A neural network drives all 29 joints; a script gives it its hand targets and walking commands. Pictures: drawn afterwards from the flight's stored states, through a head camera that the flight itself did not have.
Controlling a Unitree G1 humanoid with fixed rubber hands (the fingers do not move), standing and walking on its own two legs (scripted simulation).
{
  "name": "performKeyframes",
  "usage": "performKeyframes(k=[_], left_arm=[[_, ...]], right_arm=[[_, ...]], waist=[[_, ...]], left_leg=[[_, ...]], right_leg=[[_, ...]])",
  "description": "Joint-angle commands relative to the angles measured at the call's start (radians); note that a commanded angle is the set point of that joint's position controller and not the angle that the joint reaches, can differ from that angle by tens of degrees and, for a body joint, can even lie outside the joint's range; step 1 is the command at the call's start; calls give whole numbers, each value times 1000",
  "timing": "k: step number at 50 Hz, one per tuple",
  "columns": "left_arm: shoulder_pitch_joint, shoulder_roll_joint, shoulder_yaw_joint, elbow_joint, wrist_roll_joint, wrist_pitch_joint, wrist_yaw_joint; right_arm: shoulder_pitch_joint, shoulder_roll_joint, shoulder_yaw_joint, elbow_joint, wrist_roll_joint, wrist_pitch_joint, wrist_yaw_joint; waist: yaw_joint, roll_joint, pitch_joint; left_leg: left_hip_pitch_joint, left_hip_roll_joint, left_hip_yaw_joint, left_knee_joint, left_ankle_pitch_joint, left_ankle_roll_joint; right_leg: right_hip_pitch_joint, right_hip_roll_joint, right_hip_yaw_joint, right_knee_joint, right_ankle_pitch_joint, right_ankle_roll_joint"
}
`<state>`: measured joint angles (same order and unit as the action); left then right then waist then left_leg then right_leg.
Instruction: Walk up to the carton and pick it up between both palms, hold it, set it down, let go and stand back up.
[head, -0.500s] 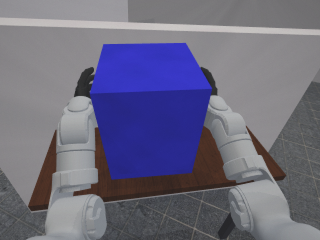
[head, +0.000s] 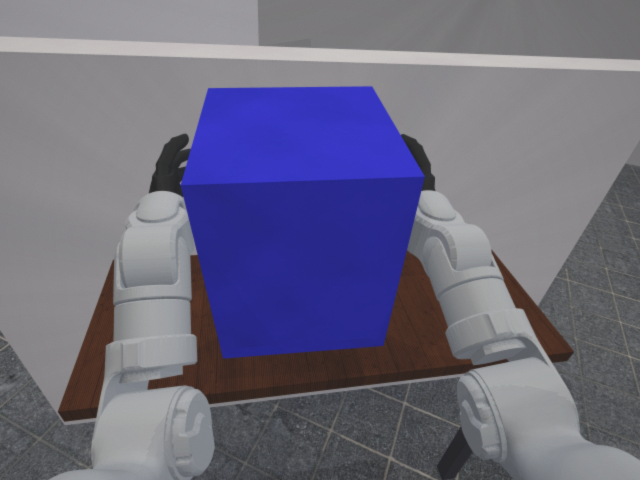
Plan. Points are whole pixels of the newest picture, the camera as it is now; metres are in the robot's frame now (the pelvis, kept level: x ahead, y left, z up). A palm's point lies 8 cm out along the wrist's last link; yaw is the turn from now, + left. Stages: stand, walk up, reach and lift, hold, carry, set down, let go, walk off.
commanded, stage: hold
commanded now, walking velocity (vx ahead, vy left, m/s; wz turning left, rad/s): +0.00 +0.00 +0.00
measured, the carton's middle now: (298, 220) +0.36 +0.00 +0.20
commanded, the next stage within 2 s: none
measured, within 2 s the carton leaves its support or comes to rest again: neither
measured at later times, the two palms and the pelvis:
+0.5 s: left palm (163, 207) +0.36 +0.16 +0.22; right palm (407, 195) +0.37 -0.13 +0.23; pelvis +0.01 +0.00 +0.00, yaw +1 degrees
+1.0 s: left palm (162, 202) +0.36 +0.16 +0.23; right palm (409, 189) +0.37 -0.13 +0.24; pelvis +0.00 +0.00 +0.00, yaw +0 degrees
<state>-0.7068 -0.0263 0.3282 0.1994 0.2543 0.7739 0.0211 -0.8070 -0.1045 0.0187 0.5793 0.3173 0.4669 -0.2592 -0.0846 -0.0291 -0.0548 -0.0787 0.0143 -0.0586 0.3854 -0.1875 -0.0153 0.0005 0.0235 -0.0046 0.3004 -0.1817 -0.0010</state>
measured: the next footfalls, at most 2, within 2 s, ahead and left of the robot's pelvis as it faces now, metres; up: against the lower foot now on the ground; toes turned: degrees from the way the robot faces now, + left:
none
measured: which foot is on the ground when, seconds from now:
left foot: down 0.00-1.00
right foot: down 0.00-1.00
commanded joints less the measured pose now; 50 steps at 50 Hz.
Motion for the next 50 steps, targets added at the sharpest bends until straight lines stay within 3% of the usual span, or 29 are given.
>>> performKeyframes(k=[1,3,5,8,11,13,16,23,25,28,32,37,43,46,50], left_arm=[[-790,-602,-513,-4,-141,-55,-127],[-824,-594,-511,-7,-145,-65,-124],[-857,-608,-559,-78,-183,-80,-116],[-825,-604,-557,-87,-191,-81,-111],[-771,-590,-539,-71,-165,-68,-121],[-755,-573,-514,-48,-145,-58,-131],[-785,-578,-549,-102,-162,-60,-138],[-821,-619,-618,-168,-201,-68,-110],[-802,-625,-620,-162,-205,-66,-109],[-784,-586,-586,-154,-180,-59,-112],[-759,-577,-537,-98,-145,-40,-123],[-777,-611,-566,-97,-168,-42,-123],[-805,-593,-531,-55,-164,-56,-121],[-820,-595,-549,-76,-173,-64,-121],[-825,-591,-543,-70,-175,-64,-117]], right_arm=[[-963,708,325,-323,105,-42,102],[-947,724,306,-275,83,-42,106],[-944,742,327,-316,109,-51,105],[-924,742,355,-331,145,-38,90],[-888,717,356,-334,146,-27,80],[-844,689,320,-267,118,-14,78],[-827,690,317,-278,119,-15,84],[-910,724,368,-414,165,-29,85],[-887,719,361,-404,161,-23,81],[-852,715,364,-361,145,-14,85],[-847,692,342,-308,130,-4,91],[-916,702,356,-368,146,-15,91],[-895,722,322,-298,121,-10,96],[-894,724,326,-299,119,-11,92],[-915,728,332,-301,135,-11,92]], waist=[[25,50,-335],[18,39,-335],[4,57,-427],[-2,60,-445],[-4,58,-417],[-14,65,-330],[-29,69,-366],[-13,97,-464],[-22,93,-426],[-7,61,-407],[13,61,-333],[7,71,-381],[3,36,-358],[-4,64,-391],[-2,54,-385]], left_leg=[[92,-61,49,-56,168,1],[89,-57,52,-63,154,7],[125,-60,44,-32,237,-6],[155,-66,33,1,309,-15],[132,-67,38,-14,278,-12],[114,-63,39,-34,225,-14],[137,-59,36,-32,260,-31],[174,-64,28,15,379,-45],[160,-64,24,11,361,-45],[152,-60,28,-13,301,-31],[132,-56,39,-29,284,-24],[140,-55,31,-17,300,-23],[126,-55,39,-34,258,-13],[124,-58,34,-26,268,-17],[128,-59,35,-23,264,-22]], right_leg=[[-7,47,-28,-58,106,62],[-24,44,-24,-63,92,58],[5,52,-23,-42,186,60],[35,53,-20,-28,295,72],[52,48,-16,-31,284,74],[19,40,-18,-49,229,69],[22,51,-25,-43,229,59],[38,62,-25,-25,308,60],[25,59,-24,-29,301,57],[22,57,-25,-35,254,63],[20,57,-26,-40,231,61],[28,56,-17,-41,239,57],[11,52,-20,-49,220,61],[28,51,-15,-40,241,62],[13,53,-18,-40,235,61]])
